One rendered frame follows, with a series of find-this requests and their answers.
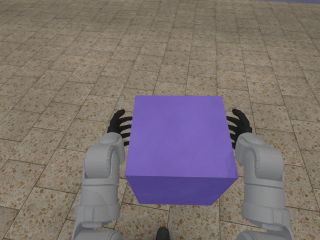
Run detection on robot right upper arm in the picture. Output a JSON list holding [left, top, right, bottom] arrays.
[[236, 230, 288, 240]]

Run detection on robot left hand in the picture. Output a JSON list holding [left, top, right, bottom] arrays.
[[107, 109, 133, 147]]

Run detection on robot left upper arm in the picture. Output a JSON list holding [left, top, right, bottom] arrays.
[[74, 230, 124, 240]]

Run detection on carton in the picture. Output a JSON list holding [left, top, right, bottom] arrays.
[[125, 95, 239, 206]]

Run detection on robot right hand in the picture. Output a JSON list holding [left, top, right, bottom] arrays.
[[226, 108, 252, 150]]

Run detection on robot left forearm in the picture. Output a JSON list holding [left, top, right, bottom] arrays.
[[71, 132, 126, 240]]

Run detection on robot left foot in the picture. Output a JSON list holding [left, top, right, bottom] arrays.
[[156, 226, 170, 240]]

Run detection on robot right forearm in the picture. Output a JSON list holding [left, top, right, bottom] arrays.
[[235, 132, 294, 240]]

